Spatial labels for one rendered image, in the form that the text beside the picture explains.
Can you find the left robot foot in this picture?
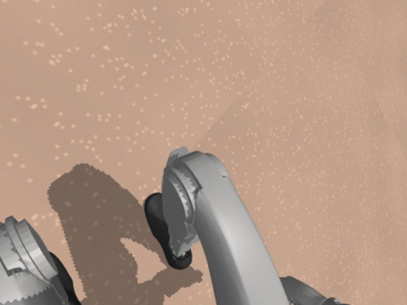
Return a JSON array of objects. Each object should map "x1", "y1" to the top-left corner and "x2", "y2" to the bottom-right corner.
[{"x1": 49, "y1": 252, "x2": 81, "y2": 305}]

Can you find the right robot hand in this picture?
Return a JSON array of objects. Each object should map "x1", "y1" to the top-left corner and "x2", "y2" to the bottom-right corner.
[{"x1": 279, "y1": 276, "x2": 327, "y2": 305}]

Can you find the right robot foot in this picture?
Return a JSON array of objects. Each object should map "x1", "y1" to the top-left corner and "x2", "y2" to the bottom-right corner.
[{"x1": 144, "y1": 193, "x2": 192, "y2": 270}]

